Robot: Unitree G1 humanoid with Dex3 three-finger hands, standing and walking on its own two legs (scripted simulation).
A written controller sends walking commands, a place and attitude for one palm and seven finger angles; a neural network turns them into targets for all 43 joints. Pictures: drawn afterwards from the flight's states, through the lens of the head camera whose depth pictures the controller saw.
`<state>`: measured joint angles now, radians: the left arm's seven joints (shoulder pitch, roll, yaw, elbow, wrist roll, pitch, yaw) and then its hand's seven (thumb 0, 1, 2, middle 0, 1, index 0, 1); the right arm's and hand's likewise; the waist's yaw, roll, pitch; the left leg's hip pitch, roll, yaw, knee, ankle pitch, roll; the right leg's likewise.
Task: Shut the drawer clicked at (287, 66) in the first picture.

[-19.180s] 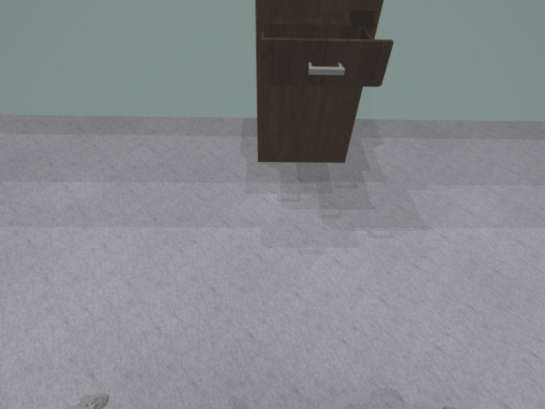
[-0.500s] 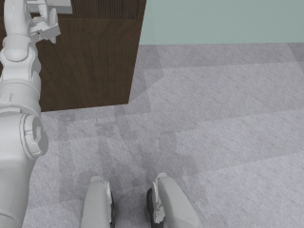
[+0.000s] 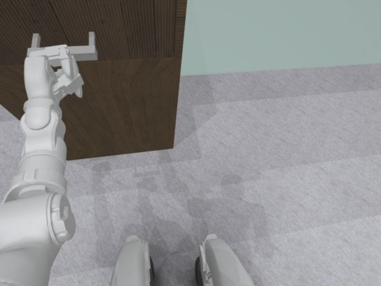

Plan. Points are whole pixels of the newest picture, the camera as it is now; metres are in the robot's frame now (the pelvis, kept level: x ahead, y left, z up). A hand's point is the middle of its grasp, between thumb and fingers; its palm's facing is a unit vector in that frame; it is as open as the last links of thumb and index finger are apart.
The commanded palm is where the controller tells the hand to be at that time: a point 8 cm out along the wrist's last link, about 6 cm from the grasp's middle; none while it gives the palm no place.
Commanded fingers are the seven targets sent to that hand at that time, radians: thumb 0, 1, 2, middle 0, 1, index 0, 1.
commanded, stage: draw the hand back to the body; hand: left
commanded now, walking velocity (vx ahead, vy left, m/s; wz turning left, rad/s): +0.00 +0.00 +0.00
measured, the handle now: (64, 46) +0.60 +0.22 +0.05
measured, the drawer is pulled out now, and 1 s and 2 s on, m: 0.00 0.00 0.00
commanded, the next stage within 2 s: step back with the hand held close in 1.28 s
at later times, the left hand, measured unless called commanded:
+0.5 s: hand (14, 143) +0.34 +0.21 +0.15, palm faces +0.12 -0.98 -0.17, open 3.3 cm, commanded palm +0.31 +0.26 +0.18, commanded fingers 0.00 0.90 0.90 -1.40 -1.60 -1.40 -1.60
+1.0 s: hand out of the picture +0.23 +0.24 +0.25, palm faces +0.38 -0.85 -0.36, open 3.3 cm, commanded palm +0.18 +0.28 +0.27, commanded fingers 0.00 0.90 0.90 -1.40 -1.60 -1.40 -1.60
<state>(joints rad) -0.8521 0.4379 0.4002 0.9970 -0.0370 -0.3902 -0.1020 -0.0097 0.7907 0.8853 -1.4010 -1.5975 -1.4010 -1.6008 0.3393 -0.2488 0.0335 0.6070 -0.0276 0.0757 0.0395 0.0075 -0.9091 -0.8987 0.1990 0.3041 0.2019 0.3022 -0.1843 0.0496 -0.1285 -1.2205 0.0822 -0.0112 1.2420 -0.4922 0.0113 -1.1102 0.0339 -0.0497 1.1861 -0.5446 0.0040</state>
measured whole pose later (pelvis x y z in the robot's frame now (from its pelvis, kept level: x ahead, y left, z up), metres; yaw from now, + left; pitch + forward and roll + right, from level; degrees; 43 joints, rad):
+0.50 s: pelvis +0.03 +0.00 +0.08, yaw +3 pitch +8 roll -2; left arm -0.04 0.29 0.14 0.21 -0.13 -0.17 -0.06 0.02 0.89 0.90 -1.40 -1.60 -1.40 -1.60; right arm 0.21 -0.25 0.02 0.51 0.05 0.04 -0.04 0.01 -0.91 -0.90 0.20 0.30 0.20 0.30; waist -0.02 0.04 -0.11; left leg -0.58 0.04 0.03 0.83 -0.39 0.01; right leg -0.47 0.00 -0.03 0.77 -0.44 0.02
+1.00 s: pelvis +0.04 -0.01 +0.11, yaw +3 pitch -3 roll +0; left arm 0.43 0.34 0.23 -0.36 -0.08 -0.06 0.10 0.02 0.89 0.90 -1.40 -1.60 -1.40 -1.60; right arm 0.19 -0.24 0.05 0.59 0.01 -0.04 -0.08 0.02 -0.91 -0.90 0.20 0.30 0.20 0.30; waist 0.05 0.06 0.01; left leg -0.16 0.03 0.04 0.47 -0.25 0.00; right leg -0.06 -0.01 -0.02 0.42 -0.29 0.00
